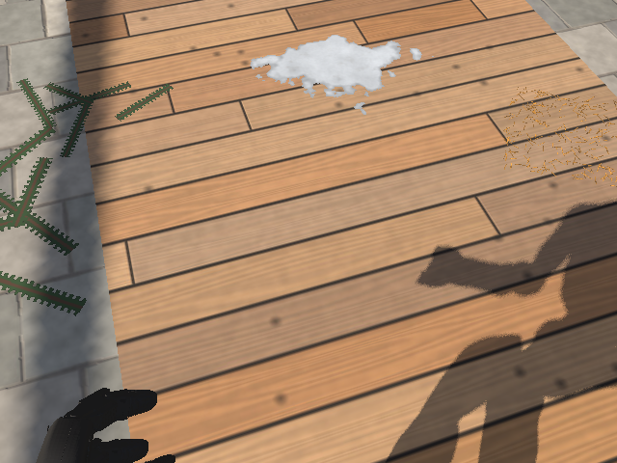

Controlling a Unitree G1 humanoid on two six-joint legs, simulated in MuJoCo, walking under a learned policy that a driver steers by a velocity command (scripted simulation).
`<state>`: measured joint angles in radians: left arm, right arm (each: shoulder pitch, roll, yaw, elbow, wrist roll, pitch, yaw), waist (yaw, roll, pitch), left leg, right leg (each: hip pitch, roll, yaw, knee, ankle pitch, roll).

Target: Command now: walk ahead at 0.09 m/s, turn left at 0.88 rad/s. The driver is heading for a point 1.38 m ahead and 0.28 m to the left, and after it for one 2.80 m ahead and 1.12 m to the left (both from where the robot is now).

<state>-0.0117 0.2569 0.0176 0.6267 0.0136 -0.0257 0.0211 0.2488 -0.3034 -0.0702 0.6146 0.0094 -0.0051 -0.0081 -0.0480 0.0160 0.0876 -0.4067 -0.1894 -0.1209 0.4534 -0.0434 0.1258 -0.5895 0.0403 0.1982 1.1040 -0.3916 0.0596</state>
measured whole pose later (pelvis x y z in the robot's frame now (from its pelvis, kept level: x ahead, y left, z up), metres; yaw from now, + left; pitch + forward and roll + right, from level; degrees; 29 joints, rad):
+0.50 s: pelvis +0.09 -0.09 +0.01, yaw +29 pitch +1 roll -1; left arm 0.09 0.25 0.05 0.67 0.02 0.01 0.06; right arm 0.23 -0.36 -0.09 0.56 0.03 0.07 -0.02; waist 0.00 0.05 0.07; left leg -0.58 0.01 -0.08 1.18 -0.38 -0.10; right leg -0.27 0.01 -0.04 0.43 -0.17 -0.02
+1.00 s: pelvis +0.08 -0.07 +0.01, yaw +20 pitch +2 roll +1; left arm 0.24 0.31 0.08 0.71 -0.02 0.07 -0.01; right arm 0.10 -0.25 -0.05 0.63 -0.02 0.02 -0.05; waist 0.03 0.00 0.05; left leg -0.22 0.07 0.17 0.49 -0.29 -0.01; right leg -0.49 -0.07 -0.05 0.92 -0.38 0.09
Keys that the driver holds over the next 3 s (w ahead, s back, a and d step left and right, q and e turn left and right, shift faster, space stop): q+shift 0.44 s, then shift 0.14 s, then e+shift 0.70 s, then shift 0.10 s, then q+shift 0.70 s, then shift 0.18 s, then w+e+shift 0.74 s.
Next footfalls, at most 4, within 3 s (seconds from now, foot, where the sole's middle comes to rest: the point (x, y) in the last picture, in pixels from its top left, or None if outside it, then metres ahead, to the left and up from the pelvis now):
0.28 right None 0.22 -0.16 -0.77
0.70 left None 0.05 0.06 -0.77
1.10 right None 0.16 -0.17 -0.77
1.56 left None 0.18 0.05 -0.77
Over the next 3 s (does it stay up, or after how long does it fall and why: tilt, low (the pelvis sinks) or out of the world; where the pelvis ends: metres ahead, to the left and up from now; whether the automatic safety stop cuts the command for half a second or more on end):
stays up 0.49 0.02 -0.01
